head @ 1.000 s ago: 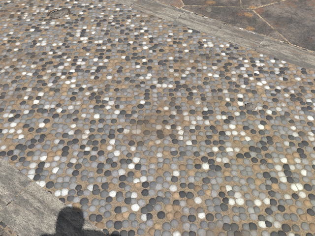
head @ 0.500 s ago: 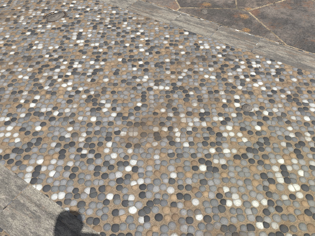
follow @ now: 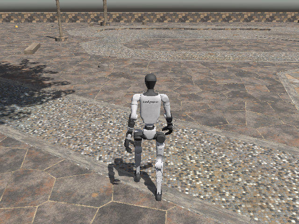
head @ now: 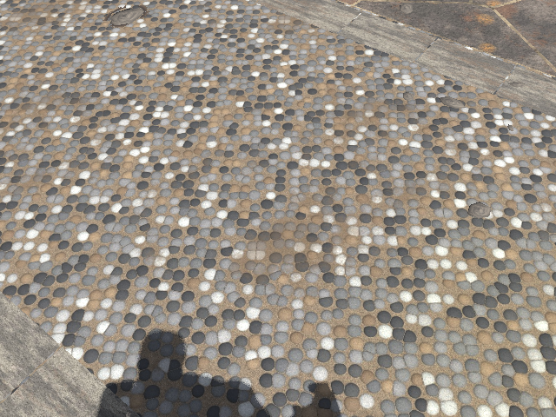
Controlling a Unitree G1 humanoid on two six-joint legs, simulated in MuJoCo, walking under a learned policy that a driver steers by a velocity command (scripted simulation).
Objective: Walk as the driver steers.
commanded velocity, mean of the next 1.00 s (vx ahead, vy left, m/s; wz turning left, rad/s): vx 0.06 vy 0.00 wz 0.00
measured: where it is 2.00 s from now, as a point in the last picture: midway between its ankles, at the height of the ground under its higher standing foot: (318, 396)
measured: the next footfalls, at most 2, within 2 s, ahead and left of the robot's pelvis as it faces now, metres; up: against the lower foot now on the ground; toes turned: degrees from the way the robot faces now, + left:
left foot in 0.08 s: +0.23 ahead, +0.11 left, +0.00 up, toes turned +2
right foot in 0.42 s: +0.20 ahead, -0.11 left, +0.00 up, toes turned -1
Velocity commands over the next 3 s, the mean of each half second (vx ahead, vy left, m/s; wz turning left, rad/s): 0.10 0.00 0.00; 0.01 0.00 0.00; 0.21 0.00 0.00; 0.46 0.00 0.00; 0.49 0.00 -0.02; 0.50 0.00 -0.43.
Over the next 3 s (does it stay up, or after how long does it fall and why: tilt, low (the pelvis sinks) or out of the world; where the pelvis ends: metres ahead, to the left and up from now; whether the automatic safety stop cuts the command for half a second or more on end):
stays up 1.09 0.00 -0.02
